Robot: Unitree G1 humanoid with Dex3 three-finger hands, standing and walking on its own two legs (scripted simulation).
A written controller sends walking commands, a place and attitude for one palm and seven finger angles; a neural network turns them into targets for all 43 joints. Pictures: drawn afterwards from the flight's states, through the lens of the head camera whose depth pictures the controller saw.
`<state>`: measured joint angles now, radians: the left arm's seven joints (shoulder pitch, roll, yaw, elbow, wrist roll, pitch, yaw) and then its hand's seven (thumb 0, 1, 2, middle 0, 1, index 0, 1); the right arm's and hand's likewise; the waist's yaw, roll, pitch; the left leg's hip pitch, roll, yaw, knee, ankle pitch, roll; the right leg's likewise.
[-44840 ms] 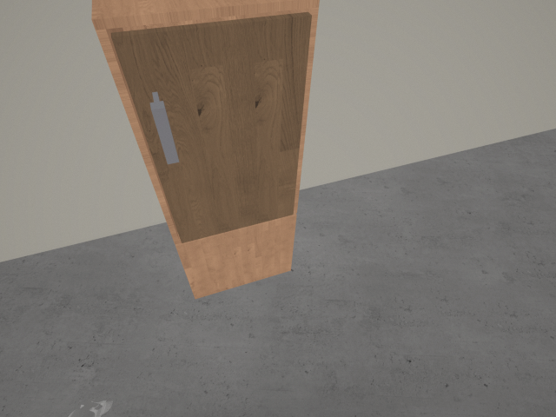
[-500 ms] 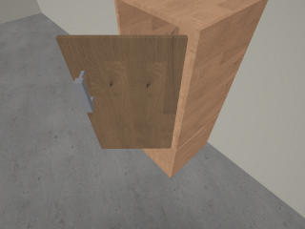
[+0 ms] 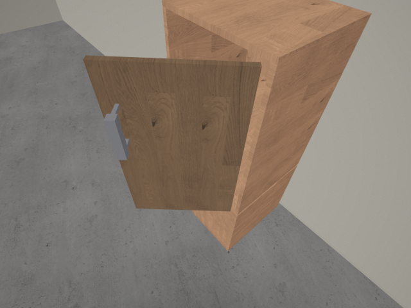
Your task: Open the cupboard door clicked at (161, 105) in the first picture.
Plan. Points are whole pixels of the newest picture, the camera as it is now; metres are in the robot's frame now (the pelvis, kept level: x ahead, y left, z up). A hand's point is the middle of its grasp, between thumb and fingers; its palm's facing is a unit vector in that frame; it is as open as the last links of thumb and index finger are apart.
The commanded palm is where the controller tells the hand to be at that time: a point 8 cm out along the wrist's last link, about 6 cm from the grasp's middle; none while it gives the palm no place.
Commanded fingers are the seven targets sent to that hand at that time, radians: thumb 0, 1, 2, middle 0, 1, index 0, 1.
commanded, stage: come to a stop and stand still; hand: left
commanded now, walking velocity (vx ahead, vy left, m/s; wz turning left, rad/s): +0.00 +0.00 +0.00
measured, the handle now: (119, 132) +0.48 +0.25 +0.06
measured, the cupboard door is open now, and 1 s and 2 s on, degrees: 48 48 48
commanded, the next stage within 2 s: look again from close up in 0.10 s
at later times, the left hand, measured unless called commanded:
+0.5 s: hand out of the picture +0.00 +0.18 -0.18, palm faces +0.01 -0.98 -0.21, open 7.4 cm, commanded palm none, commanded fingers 0.00 0.90 0.90 -0.20 -0.30 -0.20 -0.30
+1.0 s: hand out of the picture -0.01 +0.18 -0.18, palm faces +0.01 -0.98 -0.22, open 7.4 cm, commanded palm none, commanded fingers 0.00 0.90 0.90 -0.20 -0.30 -0.20 -0.30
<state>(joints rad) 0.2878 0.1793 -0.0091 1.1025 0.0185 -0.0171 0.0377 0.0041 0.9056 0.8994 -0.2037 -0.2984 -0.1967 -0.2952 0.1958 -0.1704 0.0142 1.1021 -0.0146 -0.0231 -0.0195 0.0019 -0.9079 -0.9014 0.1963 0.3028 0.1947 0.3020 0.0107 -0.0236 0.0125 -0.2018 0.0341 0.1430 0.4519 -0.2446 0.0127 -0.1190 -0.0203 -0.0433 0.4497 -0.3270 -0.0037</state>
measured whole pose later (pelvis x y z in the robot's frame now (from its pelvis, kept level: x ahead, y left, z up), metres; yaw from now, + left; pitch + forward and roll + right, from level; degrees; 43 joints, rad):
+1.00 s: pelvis -0.02 +0.00 +0.00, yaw +1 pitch +0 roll +1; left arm 0.28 0.18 -0.01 1.05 0.02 0.00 0.05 0.00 0.90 0.90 -0.20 -0.30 -0.20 -0.30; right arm 0.22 -0.17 0.00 1.07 -0.02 0.00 -0.02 0.00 -0.91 -0.90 0.20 0.30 0.19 0.30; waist 0.00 -0.02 0.06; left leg -0.23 0.03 0.13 0.45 -0.21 0.01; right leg -0.16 -0.02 -0.05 0.48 -0.32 -0.01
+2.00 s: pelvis -0.11 +0.05 +0.00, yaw +3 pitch -2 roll -1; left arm 0.46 0.12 0.01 1.07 0.04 0.01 0.04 0.00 0.91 0.90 -0.20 -0.30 -0.20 -0.29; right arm 0.27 -0.16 -0.04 1.07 -0.02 0.03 -0.01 0.01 -0.92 -0.90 0.20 0.30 0.20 0.30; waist 0.01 0.00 0.02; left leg -0.33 -0.03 0.13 0.44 -0.15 0.08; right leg -0.25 -0.04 0.01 0.48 -0.27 0.02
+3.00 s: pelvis -0.22 +0.16 +0.00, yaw -4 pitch +0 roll -1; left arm 0.25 0.18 0.05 1.02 0.03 0.04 0.00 0.00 0.91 0.90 -0.20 -0.30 -0.19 -0.29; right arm 0.38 -0.12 -0.02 1.10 -0.03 -0.01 -0.04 0.00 -0.91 -0.90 0.20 0.30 0.20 0.30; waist -0.04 -0.04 0.06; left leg -0.26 0.00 0.09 0.40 -0.14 0.06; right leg -0.41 -0.01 0.01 1.03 -0.33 0.00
